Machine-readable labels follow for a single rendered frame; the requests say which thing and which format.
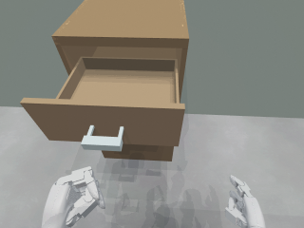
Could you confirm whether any drawer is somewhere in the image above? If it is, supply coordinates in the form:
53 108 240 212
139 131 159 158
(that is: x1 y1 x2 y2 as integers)
20 56 185 147

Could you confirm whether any robot left hand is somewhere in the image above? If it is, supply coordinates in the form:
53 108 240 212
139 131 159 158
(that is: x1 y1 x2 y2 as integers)
41 166 105 228

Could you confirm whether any handle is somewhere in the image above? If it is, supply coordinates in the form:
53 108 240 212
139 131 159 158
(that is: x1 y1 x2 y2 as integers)
81 125 124 152

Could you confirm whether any cabinet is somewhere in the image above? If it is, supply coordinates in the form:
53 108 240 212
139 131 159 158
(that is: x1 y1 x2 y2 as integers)
51 0 189 162

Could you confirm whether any robot right hand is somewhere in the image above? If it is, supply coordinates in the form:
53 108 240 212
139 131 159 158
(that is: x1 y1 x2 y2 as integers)
225 175 266 228

